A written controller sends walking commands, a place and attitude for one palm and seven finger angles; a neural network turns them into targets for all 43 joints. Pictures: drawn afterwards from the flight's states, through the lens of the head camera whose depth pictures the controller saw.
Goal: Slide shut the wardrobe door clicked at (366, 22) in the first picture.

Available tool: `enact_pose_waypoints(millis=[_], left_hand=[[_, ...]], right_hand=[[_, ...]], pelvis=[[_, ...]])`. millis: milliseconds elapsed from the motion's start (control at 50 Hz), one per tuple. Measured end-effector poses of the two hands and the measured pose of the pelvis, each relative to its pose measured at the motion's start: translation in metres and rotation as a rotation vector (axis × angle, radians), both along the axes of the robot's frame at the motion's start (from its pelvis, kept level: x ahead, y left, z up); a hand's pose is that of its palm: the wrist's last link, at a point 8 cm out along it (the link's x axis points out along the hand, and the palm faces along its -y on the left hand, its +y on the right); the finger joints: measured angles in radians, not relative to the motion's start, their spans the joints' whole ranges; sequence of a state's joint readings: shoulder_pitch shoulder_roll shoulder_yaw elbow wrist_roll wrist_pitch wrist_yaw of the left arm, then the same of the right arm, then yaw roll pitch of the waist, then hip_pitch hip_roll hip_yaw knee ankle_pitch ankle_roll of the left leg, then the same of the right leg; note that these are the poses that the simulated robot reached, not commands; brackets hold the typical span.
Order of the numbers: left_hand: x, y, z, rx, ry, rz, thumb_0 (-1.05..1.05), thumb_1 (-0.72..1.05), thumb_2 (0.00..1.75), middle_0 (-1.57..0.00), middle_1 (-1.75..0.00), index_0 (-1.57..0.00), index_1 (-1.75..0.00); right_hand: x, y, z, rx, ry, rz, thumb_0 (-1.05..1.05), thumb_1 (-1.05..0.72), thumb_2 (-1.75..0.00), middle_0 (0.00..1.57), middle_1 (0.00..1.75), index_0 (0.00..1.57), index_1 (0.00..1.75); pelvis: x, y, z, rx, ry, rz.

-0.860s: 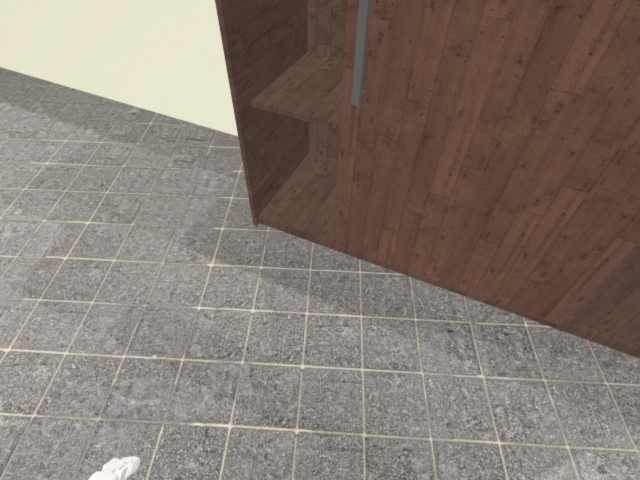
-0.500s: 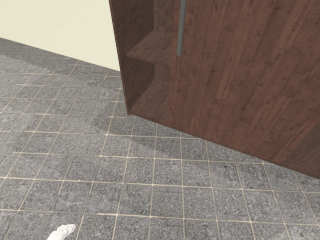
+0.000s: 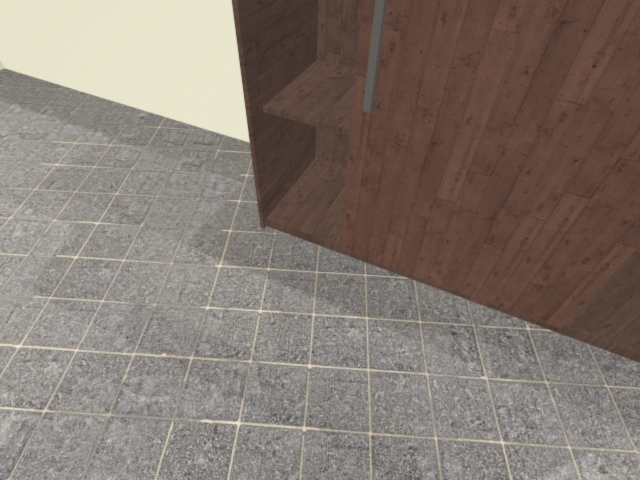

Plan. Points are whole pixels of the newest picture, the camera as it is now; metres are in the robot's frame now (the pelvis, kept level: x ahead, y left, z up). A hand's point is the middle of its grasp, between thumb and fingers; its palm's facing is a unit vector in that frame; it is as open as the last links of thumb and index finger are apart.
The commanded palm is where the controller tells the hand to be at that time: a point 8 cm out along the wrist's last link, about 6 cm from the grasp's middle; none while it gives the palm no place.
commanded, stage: look at it before walking up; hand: right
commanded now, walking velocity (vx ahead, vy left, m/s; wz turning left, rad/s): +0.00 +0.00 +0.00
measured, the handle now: (376, 53) +1.06 -0.08 +0.08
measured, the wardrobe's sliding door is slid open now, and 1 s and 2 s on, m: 0.36 0.36 0.36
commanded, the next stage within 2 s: walk to a spot facing it in 0.58 s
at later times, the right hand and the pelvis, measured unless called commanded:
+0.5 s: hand out of the picture +0.07 -0.24 -0.16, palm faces -0.03 +0.95 -0.33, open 7.3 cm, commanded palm none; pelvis +0.00 +0.00 +0.00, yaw +0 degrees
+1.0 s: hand out of the picture +0.06 -0.21 -0.18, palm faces -0.12 +0.95 -0.27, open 7.3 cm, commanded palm none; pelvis -0.01 +0.00 -0.01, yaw +8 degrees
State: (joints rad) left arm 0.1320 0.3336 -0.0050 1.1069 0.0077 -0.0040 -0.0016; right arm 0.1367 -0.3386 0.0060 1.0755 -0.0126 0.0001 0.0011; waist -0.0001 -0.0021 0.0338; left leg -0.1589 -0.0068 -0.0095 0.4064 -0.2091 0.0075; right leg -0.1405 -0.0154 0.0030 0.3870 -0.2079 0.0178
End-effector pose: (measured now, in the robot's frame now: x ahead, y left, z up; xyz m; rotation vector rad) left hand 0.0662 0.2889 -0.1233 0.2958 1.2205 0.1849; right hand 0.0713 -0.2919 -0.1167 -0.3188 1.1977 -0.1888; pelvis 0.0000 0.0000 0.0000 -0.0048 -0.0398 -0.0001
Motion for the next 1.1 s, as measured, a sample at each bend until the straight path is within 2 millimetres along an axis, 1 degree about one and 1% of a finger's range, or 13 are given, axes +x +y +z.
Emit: enact_pose_waypoints(millis=[160,400,560,720,820,900,980,1040,1100], left_hand=[[-0.005,0.0,0.0,-0.004,-0.001,0.003,0.01,0.91,0.9,-0.2,-0.3,-0.2,-0.3],[-0.008,-0.001,0.001,0.0,0.017,0.005,0.01,0.91,0.9,-0.2,-0.3,-0.2,-0.3],[-0.004,-0.003,0.002,0.002,0.017,0.001,0.01,0.91,0.9,-0.2,-0.3,-0.2,-0.3],[0.004,-0.005,0.003,0.002,0.003,-0.004,0.01,0.91,0.9,-0.2,-0.3,-0.2,-0.3],[0.007,-0.01,0.001,0.0,-0.02,0.021,0.01,0.91,0.9,-0.2,-0.3,-0.2,-0.3],[-0.002,-0.02,-0.006,-0.025,-0.033,0.066,0.01,0.91,0.9,-0.2,-0.3,-0.2,-0.3],[-0.021,-0.027,-0.017,-0.059,-0.027,0.117,0.01,0.91,0.9,-0.2,-0.3,-0.2,-0.3],[-0.037,-0.027,-0.028,-0.091,-0.02,0.163,0.01,0.91,0.9,-0.2,-0.3,-0.2,-0.3],[-0.05,-0.018,-0.044,-0.12,-0.013,0.206,0.01,0.91,0.9,-0.2,-0.3,-0.2,-0.3]], right_hand=[[0.0,0.003,0.0,0.006,-0.007,0.006,0.01,-0.91,-0.9,0.21,0.3,0.2,0.3],[-0.007,0.004,-0.004,0.013,0.018,-0.001,0.01,-0.91,-0.9,0.21,0.3,0.2,0.3],[-0.009,0.002,-0.005,0.016,0.03,-0.006,0.01,-0.91,-0.9,0.21,0.3,0.2,0.3],[-0.007,0.0,-0.005,0.015,0.028,-0.008,0.01,-0.91,-0.9,0.21,0.3,0.2,0.3],[-0.006,0.002,-0.008,0.014,0.045,-0.002,0.01,-0.91,-0.9,0.21,0.3,0.2,0.3],[-0.008,0.012,-0.017,0.036,0.08,0.024,0.01,-0.91,-0.9,0.2,0.3,0.2,0.3],[-0.007,0.026,-0.027,0.059,0.103,0.058,0.01,-0.91,-0.9,0.2,0.3,0.2,0.3],[-0.005,0.042,-0.028,0.063,0.115,0.079,0.01,-0.91,-0.9,0.2,0.3,0.2,0.3],[-0.002,0.058,-0.029,0.059,0.099,0.106,0.01,-0.91,-0.9,0.2,0.3,0.2,0.3]], pelvis=[[-0.003,0.001,0.001,0.0,0.001,0.003],[-0.003,0.001,0.001,0.001,0.007,0.002],[0.0,-0.001,0.001,0.002,0.009,0.002],[0.002,-0.003,0.002,0.003,0.009,0.003],[0.001,-0.004,-0.001,0.002,0.016,0.037],[-0.002,-0.005,-0.006,-0.004,0.022,0.077],[-0.007,-0.001,-0.013,-0.026,0.022,0.123],[-0.01,0.007,-0.017,-0.036,0.014,0.165],[-0.01,0.017,-0.025,-0.034,0.015,0.204]])
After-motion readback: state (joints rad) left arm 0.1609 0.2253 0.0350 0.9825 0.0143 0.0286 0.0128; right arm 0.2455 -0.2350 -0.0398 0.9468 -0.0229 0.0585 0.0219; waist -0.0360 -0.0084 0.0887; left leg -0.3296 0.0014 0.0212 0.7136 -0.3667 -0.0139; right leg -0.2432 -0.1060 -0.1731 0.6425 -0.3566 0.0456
